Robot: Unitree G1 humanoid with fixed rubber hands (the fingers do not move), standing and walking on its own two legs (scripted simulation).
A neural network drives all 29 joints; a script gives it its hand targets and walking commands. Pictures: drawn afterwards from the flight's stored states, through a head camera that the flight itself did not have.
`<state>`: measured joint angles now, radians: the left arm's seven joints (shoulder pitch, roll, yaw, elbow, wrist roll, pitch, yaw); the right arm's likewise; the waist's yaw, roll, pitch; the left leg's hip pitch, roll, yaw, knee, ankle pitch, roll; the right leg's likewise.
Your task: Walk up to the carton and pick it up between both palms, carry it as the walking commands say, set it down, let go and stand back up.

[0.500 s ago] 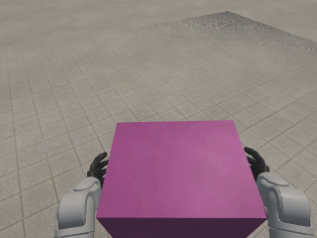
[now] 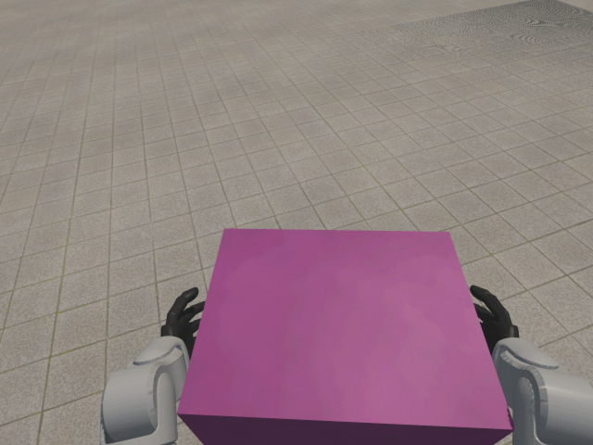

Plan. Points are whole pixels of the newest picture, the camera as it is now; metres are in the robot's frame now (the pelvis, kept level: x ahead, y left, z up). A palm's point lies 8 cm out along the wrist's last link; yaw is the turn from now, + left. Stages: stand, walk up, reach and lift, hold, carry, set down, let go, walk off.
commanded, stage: carry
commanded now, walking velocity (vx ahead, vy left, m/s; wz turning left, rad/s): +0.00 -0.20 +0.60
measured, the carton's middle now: (332, 358) +0.25 -0.03 +0.01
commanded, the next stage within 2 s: none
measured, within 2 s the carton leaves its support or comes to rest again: neither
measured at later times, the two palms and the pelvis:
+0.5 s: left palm out of the picture +0.12 +0.15 +0.07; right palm (493, 340) +0.24 -0.22 +0.07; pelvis -0.05 -0.10 +0.00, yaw +15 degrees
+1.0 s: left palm out of the picture -0.01 +0.08 +0.04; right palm (485, 345) +0.24 -0.21 +0.05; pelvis -0.07 -0.22 +0.00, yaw +35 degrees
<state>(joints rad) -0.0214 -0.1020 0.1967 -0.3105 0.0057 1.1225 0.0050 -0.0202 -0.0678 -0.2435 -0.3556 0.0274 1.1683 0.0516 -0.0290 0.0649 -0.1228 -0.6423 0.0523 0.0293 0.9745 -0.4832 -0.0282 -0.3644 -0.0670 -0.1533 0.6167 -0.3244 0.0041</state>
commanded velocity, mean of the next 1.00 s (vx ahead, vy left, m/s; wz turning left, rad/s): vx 0.00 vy -0.20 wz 0.60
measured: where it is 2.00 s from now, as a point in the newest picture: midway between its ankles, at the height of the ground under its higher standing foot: outside the picture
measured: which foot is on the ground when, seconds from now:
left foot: up 0.00-0.16, down 0.18-0.56, up 0.58-0.86, down 0.88-1.00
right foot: down 0.00-0.18, up 0.20-0.54, down 0.56-0.88, up 0.90-1.00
